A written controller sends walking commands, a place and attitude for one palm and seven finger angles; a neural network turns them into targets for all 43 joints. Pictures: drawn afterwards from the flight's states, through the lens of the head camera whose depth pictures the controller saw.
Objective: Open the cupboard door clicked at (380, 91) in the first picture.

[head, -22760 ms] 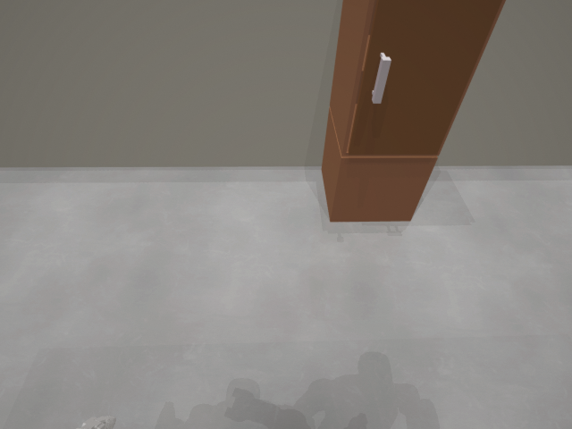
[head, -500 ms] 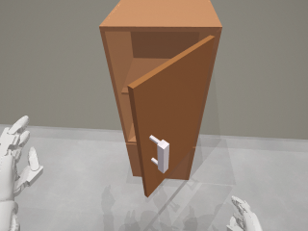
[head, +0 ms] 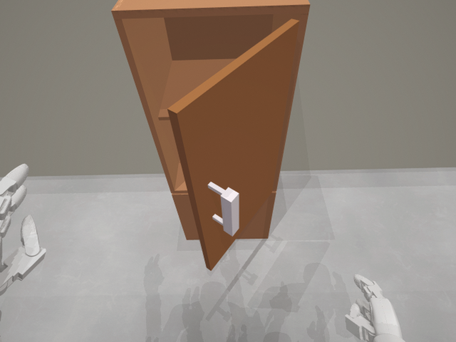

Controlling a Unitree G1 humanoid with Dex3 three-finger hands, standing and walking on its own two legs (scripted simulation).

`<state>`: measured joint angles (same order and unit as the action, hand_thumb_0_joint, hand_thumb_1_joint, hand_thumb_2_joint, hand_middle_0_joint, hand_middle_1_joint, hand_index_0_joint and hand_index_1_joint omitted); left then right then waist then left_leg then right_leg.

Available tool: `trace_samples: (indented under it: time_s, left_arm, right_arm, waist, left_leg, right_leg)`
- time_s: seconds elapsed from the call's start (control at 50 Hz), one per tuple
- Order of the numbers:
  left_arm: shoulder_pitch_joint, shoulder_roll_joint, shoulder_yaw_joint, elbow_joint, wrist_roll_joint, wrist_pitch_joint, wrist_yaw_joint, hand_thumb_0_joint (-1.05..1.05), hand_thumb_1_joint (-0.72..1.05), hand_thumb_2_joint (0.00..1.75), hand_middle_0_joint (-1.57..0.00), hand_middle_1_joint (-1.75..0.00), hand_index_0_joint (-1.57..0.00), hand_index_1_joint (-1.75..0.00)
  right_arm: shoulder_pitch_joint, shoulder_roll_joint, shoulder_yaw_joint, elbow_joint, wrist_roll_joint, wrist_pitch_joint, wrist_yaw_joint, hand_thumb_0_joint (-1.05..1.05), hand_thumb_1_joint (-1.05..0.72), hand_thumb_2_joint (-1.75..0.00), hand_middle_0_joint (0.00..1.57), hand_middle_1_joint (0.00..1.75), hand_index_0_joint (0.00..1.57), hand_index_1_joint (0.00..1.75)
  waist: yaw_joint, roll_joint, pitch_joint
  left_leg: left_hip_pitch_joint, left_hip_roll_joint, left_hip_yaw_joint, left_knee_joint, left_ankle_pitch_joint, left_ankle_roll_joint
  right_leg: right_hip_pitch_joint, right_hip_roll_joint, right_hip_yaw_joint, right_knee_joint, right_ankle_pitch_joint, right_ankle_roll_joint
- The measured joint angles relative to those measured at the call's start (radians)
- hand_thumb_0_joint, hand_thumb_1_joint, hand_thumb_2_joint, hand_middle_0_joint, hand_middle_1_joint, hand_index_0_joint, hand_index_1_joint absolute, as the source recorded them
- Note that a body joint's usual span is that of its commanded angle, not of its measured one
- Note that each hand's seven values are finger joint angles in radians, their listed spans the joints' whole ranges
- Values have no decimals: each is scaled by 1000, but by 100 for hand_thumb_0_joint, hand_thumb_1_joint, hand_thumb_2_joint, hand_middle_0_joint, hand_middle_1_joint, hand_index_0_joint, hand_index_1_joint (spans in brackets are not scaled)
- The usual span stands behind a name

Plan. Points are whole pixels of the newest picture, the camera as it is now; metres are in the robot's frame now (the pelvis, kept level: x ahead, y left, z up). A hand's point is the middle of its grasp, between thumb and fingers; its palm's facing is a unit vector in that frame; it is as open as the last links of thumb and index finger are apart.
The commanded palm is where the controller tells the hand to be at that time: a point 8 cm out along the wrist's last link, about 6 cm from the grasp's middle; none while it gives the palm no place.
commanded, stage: step back with the hand held close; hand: left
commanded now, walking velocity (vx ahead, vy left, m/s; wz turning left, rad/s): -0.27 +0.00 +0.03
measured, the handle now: (222, 208) +0.38 +0.04 -0.03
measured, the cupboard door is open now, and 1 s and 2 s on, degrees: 53 53 53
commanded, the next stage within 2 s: stop stepping back and stand still in 0.90 s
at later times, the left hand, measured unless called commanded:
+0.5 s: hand out of the picture +0.10 +0.28 +0.15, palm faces +0.49 -0.74 -0.47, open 7.5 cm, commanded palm +0.04 +0.31 +0.17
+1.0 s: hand out of the picture +0.05 +0.24 +0.15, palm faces +0.35 -0.81 -0.46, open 7.5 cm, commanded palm -0.02 +0.28 +0.17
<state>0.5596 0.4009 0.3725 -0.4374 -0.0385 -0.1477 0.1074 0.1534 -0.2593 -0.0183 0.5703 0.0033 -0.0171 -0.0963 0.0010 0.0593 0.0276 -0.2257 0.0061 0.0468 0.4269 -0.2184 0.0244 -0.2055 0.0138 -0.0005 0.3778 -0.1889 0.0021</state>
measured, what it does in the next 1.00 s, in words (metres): walks backwards: right foot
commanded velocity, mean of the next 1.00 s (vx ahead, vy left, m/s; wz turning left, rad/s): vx -0.33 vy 0.00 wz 0.01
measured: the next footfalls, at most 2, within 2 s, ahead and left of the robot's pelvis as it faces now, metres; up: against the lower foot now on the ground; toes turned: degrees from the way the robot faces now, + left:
right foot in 0.88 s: -0.28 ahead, -0.12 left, -0.01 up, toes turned +1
right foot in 1.20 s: -0.16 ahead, -0.10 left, +0.00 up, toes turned -4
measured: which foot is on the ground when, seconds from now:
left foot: down 0.00-1.00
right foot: down 0.00-0.60, up 0.62-0.86, down 0.88-1.00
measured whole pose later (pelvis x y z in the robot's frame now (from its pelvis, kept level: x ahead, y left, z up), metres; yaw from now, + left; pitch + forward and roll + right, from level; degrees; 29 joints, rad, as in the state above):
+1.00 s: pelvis -0.17 -0.01 -0.02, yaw -2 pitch +3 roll -2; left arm 0.48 0.45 0.40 -0.53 -0.04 -0.23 0.14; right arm 0.12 -0.19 0.03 0.68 -0.01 -0.12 -0.08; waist 0.03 -0.02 0.02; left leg -0.50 0.03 0.04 0.50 0.01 0.02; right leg -0.07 0.07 0.03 0.50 -0.43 0.00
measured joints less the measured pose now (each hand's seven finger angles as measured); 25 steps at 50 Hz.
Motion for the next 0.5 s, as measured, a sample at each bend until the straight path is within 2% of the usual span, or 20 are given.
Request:
trace_samples:
  time_s: [0.16, 0.36, 0.46, 0.5]
  left_arm:
    - [1, 33, 35, -34, 3, -12, 19, 2, 88, 90, -22, -30, -21, -30]
    - [-25, 1, 55, -44, 52, -47, 37, 2, 88, 90, -21, -30, -21, -30]
    - [-44, -24, 61, -59, 56, -66, 42, 2, 88, 90, -21, -30, -21, -30]
    - [-48, -28, 53, -73, 48, -73, 49, 2, 88, 90, -21, -30, -21, -30]
  right_arm:
    - [16, 20, 7, -20, 4, 11, -2, 2, -90, -90, 20, 30, 20, 30]
    - [47, 32, 27, -41, -8, -36, 4, 1, -90, -90, 20, 30, 20, 30]
    - [54, 36, 29, -11, -11, -60, 13, 1, -90, -90, 20, 30, 20, 30]
    - [55, 35, 28, 4, -13, -67, 16, 1, -90, -90, 20, 30, 20, 30]
  waist:
    - [0, -40, 5]
    - [12, -54, 31]
    - [22, -52, 35]
    - [21, -58, 32]
  left_leg:
    - [-37, -15, 7, 21, 26, 18]
    - [-124, -28, -8, 134, 23, 36]
    - [-174, -18, -17, 212, -61, 31]
    - [-196, -22, -26, 233, -113, 16]
  right_leg:
    - [-42, -16, 6, 32, 21, 16]
    - [-124, -22, 8, 160, 4, 22]
    - [-152, -14, -3, 185, 12, 14]
    - [-163, -13, -4, 176, 26, 10]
